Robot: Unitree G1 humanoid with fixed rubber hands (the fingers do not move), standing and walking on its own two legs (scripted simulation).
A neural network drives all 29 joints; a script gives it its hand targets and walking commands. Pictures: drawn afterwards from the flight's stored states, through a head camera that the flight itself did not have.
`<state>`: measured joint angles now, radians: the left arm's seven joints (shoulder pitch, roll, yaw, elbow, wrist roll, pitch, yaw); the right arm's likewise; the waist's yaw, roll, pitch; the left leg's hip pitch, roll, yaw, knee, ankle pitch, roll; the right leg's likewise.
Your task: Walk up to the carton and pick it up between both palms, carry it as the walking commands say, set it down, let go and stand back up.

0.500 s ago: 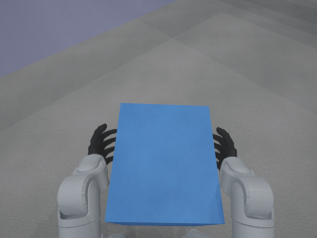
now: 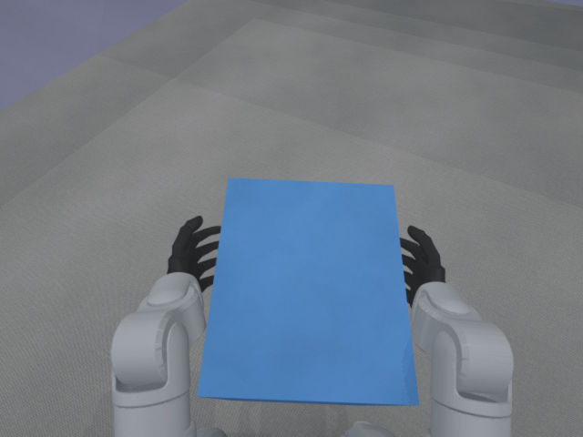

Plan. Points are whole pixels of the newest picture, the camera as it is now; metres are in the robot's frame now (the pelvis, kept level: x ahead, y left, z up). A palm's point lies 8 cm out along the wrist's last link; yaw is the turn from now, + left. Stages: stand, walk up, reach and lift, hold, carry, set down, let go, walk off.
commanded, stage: carry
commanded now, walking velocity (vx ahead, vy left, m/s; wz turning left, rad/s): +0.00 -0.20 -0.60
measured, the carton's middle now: (303, 305) +0.28 +0.01 +0.03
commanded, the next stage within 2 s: none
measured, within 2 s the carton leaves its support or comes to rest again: neither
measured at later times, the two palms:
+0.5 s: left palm (406, 292) +0.27 -0.11 +0.10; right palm out of the picture +0.19 -0.39 +0.10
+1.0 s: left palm out of the picture +0.18 -0.35 +0.08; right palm out of the picture +0.03 -0.59 +0.09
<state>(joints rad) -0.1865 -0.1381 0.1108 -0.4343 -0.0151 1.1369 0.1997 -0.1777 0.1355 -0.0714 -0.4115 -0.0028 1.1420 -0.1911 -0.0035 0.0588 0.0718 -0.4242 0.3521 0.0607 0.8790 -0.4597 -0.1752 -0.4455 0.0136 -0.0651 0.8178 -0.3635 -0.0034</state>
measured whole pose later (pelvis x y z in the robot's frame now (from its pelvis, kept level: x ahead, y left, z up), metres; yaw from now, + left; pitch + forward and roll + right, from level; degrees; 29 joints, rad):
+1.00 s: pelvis -0.13 -0.33 +0.01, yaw -35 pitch +1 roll -1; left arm -0.15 -0.13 0.11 -0.43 0.00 1.15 0.20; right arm -0.17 0.14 -0.06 -0.37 0.00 1.13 -0.18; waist 0.04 -0.04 0.10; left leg -0.38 0.20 0.17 0.76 -0.37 -0.06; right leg -0.55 0.04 -0.03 0.97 -0.46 0.01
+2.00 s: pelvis -0.47 -0.46 +0.02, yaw -68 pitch -1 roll +0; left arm -0.14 -0.13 0.10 -0.38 0.01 1.14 0.19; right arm -0.16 0.13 -0.07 -0.33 0.02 1.14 -0.20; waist -0.01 -0.09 0.10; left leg -0.36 0.12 0.13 0.71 -0.33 0.01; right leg -0.57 0.18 -0.04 0.97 -0.39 0.07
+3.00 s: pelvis -0.72 -0.32 +0.01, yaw -73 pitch -5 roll +0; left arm -0.20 -0.14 0.12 -0.13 0.03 1.12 0.17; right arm -0.19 0.14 -0.13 -0.18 -0.04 1.19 -0.19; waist -0.02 0.02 -0.01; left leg -0.39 0.08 0.17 0.69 -0.20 0.05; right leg -0.58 0.06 -0.04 1.26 -0.44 0.07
